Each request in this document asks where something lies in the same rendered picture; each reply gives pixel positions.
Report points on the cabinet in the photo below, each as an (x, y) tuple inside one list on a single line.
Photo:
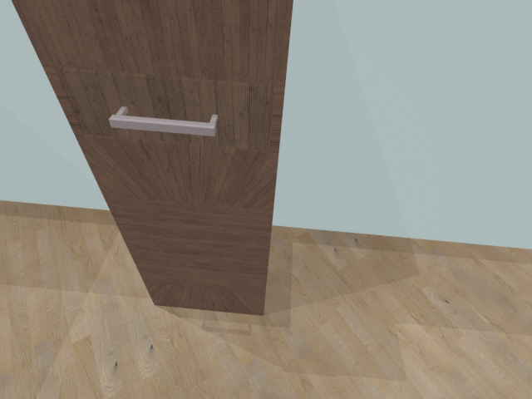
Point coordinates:
[(197, 219)]

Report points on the drawer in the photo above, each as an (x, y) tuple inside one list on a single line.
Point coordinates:
[(244, 109)]

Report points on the handle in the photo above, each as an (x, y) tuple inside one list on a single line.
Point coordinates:
[(120, 120)]

